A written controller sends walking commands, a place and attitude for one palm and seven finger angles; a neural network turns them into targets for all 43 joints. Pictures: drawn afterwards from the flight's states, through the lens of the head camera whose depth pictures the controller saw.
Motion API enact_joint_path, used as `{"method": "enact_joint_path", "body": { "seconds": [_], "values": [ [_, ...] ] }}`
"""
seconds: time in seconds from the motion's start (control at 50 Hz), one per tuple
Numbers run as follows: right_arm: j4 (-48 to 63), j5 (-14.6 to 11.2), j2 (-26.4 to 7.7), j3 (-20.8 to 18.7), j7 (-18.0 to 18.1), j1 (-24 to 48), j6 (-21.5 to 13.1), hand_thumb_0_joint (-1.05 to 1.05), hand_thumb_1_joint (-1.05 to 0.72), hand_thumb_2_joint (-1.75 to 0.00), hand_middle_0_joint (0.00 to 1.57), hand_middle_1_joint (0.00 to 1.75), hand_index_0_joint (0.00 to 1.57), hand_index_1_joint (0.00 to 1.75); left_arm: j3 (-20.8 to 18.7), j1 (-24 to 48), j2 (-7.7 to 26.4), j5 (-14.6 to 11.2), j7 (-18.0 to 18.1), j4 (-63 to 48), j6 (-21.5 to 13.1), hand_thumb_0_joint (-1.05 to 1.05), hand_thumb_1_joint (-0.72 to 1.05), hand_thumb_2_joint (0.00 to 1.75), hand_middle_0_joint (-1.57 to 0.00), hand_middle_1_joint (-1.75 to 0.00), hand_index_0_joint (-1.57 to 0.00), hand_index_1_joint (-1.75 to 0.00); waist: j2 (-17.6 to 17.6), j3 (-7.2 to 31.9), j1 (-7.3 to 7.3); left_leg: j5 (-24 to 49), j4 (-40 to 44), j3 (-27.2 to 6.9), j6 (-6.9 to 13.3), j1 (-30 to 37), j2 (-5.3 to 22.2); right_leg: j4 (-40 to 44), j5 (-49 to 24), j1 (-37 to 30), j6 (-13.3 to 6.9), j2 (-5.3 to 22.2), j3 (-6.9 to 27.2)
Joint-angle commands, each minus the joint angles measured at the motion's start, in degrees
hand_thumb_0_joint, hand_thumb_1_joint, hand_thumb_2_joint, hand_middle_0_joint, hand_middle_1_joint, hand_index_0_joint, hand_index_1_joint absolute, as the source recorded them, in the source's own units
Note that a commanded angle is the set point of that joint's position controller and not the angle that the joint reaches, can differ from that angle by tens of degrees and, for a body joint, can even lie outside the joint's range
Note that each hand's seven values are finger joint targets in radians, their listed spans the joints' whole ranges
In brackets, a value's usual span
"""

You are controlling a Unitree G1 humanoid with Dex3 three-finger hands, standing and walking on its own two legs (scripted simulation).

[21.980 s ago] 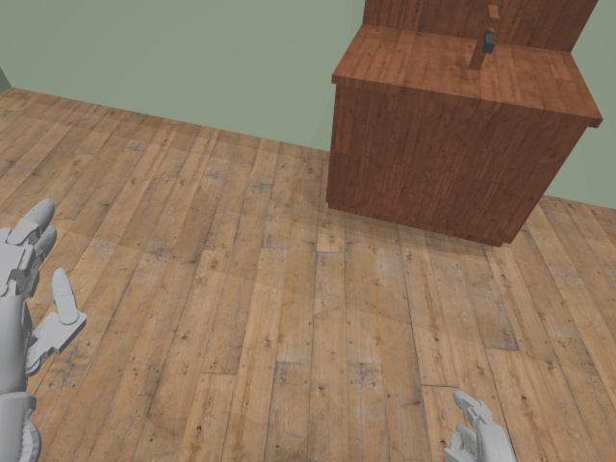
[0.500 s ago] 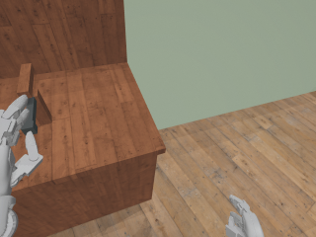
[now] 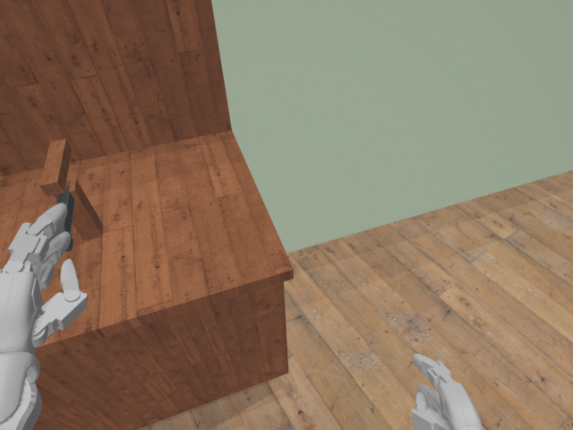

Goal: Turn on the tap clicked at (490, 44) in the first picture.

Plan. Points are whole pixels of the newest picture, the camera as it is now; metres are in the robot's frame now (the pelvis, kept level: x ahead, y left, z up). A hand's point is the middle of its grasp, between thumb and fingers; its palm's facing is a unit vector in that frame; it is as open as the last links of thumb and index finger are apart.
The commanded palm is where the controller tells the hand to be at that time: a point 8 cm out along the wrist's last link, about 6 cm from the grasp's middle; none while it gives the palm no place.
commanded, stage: turn the palm inward beside the body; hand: left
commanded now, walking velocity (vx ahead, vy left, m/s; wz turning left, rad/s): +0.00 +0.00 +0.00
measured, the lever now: (59, 241) +0.37 +0.41 +0.06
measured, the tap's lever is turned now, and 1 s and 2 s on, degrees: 0 0 0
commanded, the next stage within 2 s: reach beside the lever's end, fingers flat in 1.92 s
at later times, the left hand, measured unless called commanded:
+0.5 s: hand (106, 297) +0.22 +0.22 +0.15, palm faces +0.48 -0.84 -0.27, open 7.4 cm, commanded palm +0.16 +0.26 +0.16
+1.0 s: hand (90, 334) +0.19 +0.23 +0.13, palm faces +0.53 -0.83 -0.16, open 7.4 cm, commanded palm +0.13 +0.26 +0.14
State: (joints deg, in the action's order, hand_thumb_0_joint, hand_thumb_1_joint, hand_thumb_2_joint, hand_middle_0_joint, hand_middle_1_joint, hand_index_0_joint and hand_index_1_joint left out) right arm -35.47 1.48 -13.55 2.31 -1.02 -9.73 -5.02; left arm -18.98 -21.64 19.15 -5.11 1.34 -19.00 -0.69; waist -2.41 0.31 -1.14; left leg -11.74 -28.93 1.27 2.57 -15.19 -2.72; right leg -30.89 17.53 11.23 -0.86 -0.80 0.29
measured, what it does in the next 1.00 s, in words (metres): stands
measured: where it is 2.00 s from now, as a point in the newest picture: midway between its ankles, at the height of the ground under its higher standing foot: outside the picture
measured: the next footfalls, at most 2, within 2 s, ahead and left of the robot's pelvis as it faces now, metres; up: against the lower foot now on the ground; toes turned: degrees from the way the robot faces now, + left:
none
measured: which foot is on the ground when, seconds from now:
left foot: down 0.00-1.00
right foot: down 0.00-1.00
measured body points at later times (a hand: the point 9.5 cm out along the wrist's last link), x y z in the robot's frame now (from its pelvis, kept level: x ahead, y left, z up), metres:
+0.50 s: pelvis +0.03 -0.05 -0.01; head +0.02 -0.07 +0.44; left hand +0.19 +0.26 +0.16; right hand +0.22 -0.27 -0.10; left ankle +0.04 +0.09 -0.73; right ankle -0.01 -0.11 -0.73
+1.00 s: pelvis +0.01 -0.02 -0.01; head -0.01 -0.04 +0.44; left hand +0.15 +0.27 +0.14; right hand +0.22 -0.22 -0.09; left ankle +0.04 +0.09 -0.73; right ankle -0.01 -0.11 -0.73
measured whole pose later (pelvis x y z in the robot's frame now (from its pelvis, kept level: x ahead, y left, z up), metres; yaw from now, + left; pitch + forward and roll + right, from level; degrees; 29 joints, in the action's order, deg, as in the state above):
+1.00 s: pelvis +0.01 -0.02 -0.01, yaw +2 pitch +0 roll +0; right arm -38.0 0.6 -12.4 2.0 3.7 -10.9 -11.8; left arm -14.4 -27.8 12.6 -10.2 10.1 -23.8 -1.3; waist -2.9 3.4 -4.2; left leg -16.7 -38.5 -2.0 0.9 -21.3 -1.7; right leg -37.7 22.1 15.2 -2.7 -2.1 -3.2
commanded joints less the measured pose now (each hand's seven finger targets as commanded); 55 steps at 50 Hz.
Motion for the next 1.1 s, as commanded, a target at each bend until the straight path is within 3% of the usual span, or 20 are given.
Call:
{"method": "enact_joint_path", "body": {
  "seconds": [0.0,0.02,0.06,0.1,0.18,0.24,0.3,0.38,0.4,0.42,0.44,0.52,0.58,0.68,0.7,0.72,0.8,0.82,0.9,1.08],
  "values": [
    [8.2,0.4,-6.2,-3.4,2.8,10.0,-3.9,0.00,-0.90,-0.90,0.20,0.30,0.20,0.30,-13.3,14.6,15.9,-1.6,5.8,-18.8,-11.6,0.00,0.90,0.90,-0.20,-0.30,-0.20,-0.30,3.7,5.2,-2.10,-8.0,2.9,-3.9,-1.7,3.9,2.5,5.0,2.8,8.3,0.4,-1.9,-3.0],
    [7.9,0.9,-5.3,-3.4,2.9,9.8,-4.7,0.00,-0.90,-0.90,0.20,0.30,0.20,0.30,-12.6,16.9,15.0,-1.7,6.9,-19.5,-14.3,0.00,0.90,0.90,-0.20,-0.30,-0.20,-0.30,-0.6,8.0,-2.44,-8.9,1.5,-3.6,-1.5,4.6,1.7,5.0,4.4,7.8,0.3,-1.6,-2.0],
    [5.4,0.8,-4.7,-3.4,3.0,8.3,-5.9,0.00,-0.90,-0.90,0.20,0.30,0.20,0.30,-10.4,15.3,11.9,-1.5,8.1,-14.6,-17.5,0.00,0.90,0.90,-0.20,-0.30,-0.20,-0.30,-3.8,5.2,-1.53,-10.3,-1.4,-3.1,-1.2,3.5,1.1,6.0,7.5,10.5,0.2,-1.0,-0.7],
    [3.9,0.7,-5.1,-3.4,3.4,7.3,-6.5,0.00,-0.90,-0.90,0.20,0.30,0.20,0.30,-9.0,15.6,12.4,-0.2,8.1,-11.2,-17.4,0.00,0.90,0.90,-0.20,-0.30,-0.20,-0.30,-5.9,3.3,-0.54,-11.1,-3.3,-2.7,-0.9,1.3,0.6,7.0,10.0,12.0,0.2,0.0,1.1],
    [3.6,-0.3,-6.3,-3.5,5.5,9.0,-7.2,0.00,-0.90,-0.90,0.20,0.30,0.20,0.30,-2.8,15.4,10.5,-1.2,4.4,-6.7,-9.8,0.00,0.90,0.90,-0.20,-0.30,-0.20,-0.30,-5.2,0.6,-0.51,-10.1,-5.5,-2.4,-1.0,-1.6,0.7,11.5,17.4,11.1,0.3,3.5,7.2],
    [4.1,-1.1,-6.3,-3.4,6.8,10.0,-7.3,0.00,-0.90,-0.90,0.20,0.30,0.20,0.30,-2.8,15.3,11.1,-2.9,2.4,-7.2,-4.2,0.00,0.90,0.90,-0.20,-0.30,-0.20,-0.30,0.9,0.5,-1.41,-7.8,-6.6,-3.6,-1.4,-2.7,1.5,12.9,15.5,8.9,1.9,5.8,10.2],
    [4.2,-1.1,-6.1,-3.6,7.1,10.0,-7.8,0.00,-0.90,-0.90,0.20,0.30,0.20,0.30,-8.4,12.5,13.6,-4.3,3.2,-8.3,-3.7,0.00,0.90,0.90,-0.20,-0.30,-0.20,-0.30,7.4,1.9,-2.96,-4.6,-7.1,-4.8,-1.7,-4.1,2.0,11.2,5.9,6.4,3.4,6.7,10.9],
    [4.6,-0.8,-5.9,-4.1,5.5,6.4,-8.6,0.00,-0.90,-0.90,0.20,0.30,0.20,0.30,-11.1,1.5,11.1,-5.5,4.8,-12.9,-8.1,0.00,0.90,0.90,-0.20,-0.30,-0.20,-0.30,7.3,13.0,-4.69,9.1,-6.3,-3.4,-0.9,-0.5,1.0,0.2,-29.8,-1.1,3.9,3.8,3.8],
    [4.7,-0.8,-5.9,-4.1,5.1,5.7,-8.5,0.00,-0.90,-0.90,0.20,0.30,0.20,0.30,-12.3,-2.1,12.0,-5.6,5.0,-12.6,-8.5,0.00,0.90,0.90,-0.20,-0.30,-0.20,-0.30,5.1,13.5,-5.38,11.7,-6.4,-2.8,-0.9,0.3,0.8,-1.2,-34.9,-1.7,4.0,3.3,2.4],
    [5.1,-0.9,-5.6,-4.0,4.8,5.4,-8.5,0.00,-0.90,-0.90,0.20,0.30,0.20,0.30,-10.5,-3.4,9.6,-6.0,5.0,-13.6,-8.9,0.00,0.90,0.90,-0.20,-0.30,-0.20,-0.30,4.4,13.7,-4.96,13.5,-6.6,-2.2,-0.7,0.7,0.5,-2.2,-38.5,-2.1,4.0,3.2,1.4],
    [5.1,-1.1,-5.7,-4.0,4.6,5.0,-8.4,0.00,-0.90,-0.90,0.20,0.30,0.20,0.30,-10.5,-4.6,9.3,-6.2,5.0,-13.4,-8.8,0.00,0.90,0.90,-0.20,-0.30,-0.20,-0.30,3.8,12.5,-4.60,14.4,-7.0,-1.8,-0.7,0.6,0.6,-2.4,-40.1,-1.3,4.0,3.1,1.1],
    [5.5,-1.2,-6.3,-4.2,4.5,4.3,-8.3,0.00,-0.90,-0.90,0.20,0.30,0.20,0.30,-7.1,-3.9,6.5,-6.0,5.0,-15.5,-7.3,0.00,0.90,0.90,-0.20,-0.30,-0.20,-0.30,0.8,8.8,-3.11,15.7,-7.2,-1.7,-0.5,1.0,0.8,-2.1,-34.9,2.6,2.8,2.2,-0.7],
    [5.7,-1.1,-6.6,-4.4,5.1,3.6,-8.9,0.00,-0.90,-0.90,0.20,0.30,0.20,0.30,-5.0,-1.4,5.7,-5.5,5.3,-17.4,-7.3,0.00,0.90,0.90,-0.20,-0.30,-0.20,-0.30,0.5,8.6,-2.27,14.6,-7.3,-2.3,-0.3,1.5,1.0,-1.9,-28.7,5.3,2.1,1.4,-1.0],
    [5.7,-0.5,-6.6,-4.4,5.3,2.9,-10.2,0.00,-0.90,-0.90,0.20,0.30,0.20,0.30,-3.4,-1.8,4.7,-4.4,6.7,-19.4,-10.0,0.00,0.90,0.90,-0.20,-0.30,-0.20,-0.30,2.4,12.3,-2.42,14.4,-7.5,-3.2,-0.2,2.5,1.1,-2.9,-23.8,6.3,1.4,0.6,-1.7],
    [5.6,-0.6,-6.5,-4.4,5.3,3.1,-10.2,0.00,-0.90,-0.90,0.20,0.30,0.20,0.30,-4.1,-2.6,5.6,-4.3,7.1,-19.4,-10.2,0.00,0.90,0.90,-0.20,-0.30,-0.20,-0.30,1.3,12.3,-2.88,14.4,-7.5,-3.0,-0.3,2.3,1.2,-2.8,-22.5,6.2,1.1,0.4,-1.7],
    [5.7,-0.7,-6.3,-4.1,5.2,3.3,-10.2,0.00,-0.90,-0.90,0.20,0.30,0.20,0.30,-3.1,-3.4,3.9,-4.5,7.3,-18.0,-10.0,0.00,0.90,0.90,-0.20,-0.30,-0.20,-0.30,2.2,11.7,-2.87,13.2,-7.1,-3.2,-0.3,1.7,1.2,-2.6,-20.7,6.4,0.9,0.4,-2.0],
    [5.8,-1.0,-6.3,-3.8,5.4,4.6,-10.1,0.00,-0.90,-0.90,0.20,0.30,0.20,0.30,-3.7,-4.2,4.1,-5.0,8.2,-16.8,-7.8,0.00,0.90,0.90,-0.20,-0.30,-0.20,-0.30,1.6,9.5,-3.52,9.8,-5.8,-3.5,-0.6,0.4,1.5,-1.5,-15.0,6.8,0.3,-0.1,-2.4],
    [6.2,-1.1,-6.0,-3.5,5.3,5.4,-10.0,0.00,-0.90,-0.90,0.20,0.30,0.20,0.30,-2.2,-3.6,2.5,-5.3,8.2,-17.0,-6.9,0.00,0.90,0.90,-0.20,-0.30,-0.20,-0.30,0.5,8.9,-3.51,8.3,-5.3,-3.5,-0.6,0.0,1.4,-1.3,-13.4,7.1,0.2,0.1,-2.5],
    [6.5,-1.2,-5.9,-2.8,5.7,6.3,-10.0,0.00,-0.90,-0.90,0.20,0.30,0.20,0.30,-1.1,-2.2,2.3,-5.1,9.0,-17.5,-4.2,0.00,0.90,0.90,-0.20,-0.30,-0.20,-0.30,0.1,6.0,-3.37,4.6,-3.8,-4.2,-0.6,-0.4,1.7,0.4,-8.3,8.1,-0.1,-0.3,-2.5],
    [6.7,-0.8,-5.5,-2.0,5.5,7.9,-11.2,0.00,-0.90,-0.90,0.20,0.30,0.20,0.30,2.2,-1.1,0.1,-4.0,11.3,-19.0,-4.6,0.00,0.90,0.90,-0.20,-0.30,-0.20,-0.30,-0.6,3.9,-2.91,-6.3,-1.1,-5.9,-0.9,-1.1,1.9,1.6,2.0,10.0,-0.3,-0.6,-2.5]
  ]
}}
